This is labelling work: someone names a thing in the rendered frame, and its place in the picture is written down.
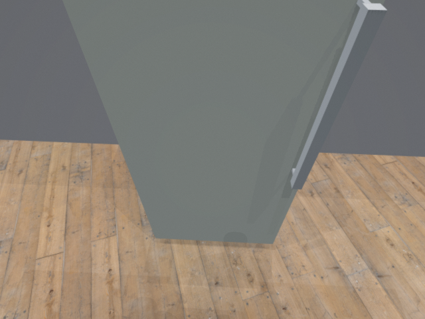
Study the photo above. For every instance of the fridge door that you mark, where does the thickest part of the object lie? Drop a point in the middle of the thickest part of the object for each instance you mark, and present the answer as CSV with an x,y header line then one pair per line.
x,y
212,102

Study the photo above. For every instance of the handle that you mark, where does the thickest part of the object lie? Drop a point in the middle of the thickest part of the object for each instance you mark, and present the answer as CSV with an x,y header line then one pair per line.
x,y
365,27

